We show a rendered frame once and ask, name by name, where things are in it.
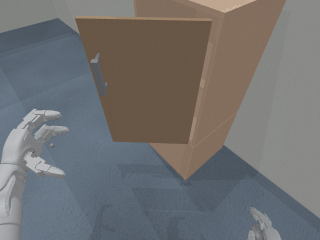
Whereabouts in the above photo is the robot left hand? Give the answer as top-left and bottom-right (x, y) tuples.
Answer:
(1, 109), (70, 178)

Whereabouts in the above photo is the robot right hand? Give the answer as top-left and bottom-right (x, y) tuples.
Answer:
(247, 207), (282, 240)

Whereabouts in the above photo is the handle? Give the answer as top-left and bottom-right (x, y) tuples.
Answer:
(90, 53), (108, 96)

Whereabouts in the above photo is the cupboard door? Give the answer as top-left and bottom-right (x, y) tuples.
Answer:
(75, 16), (212, 144)

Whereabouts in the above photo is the robot left forearm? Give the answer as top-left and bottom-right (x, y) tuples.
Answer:
(0, 163), (28, 240)

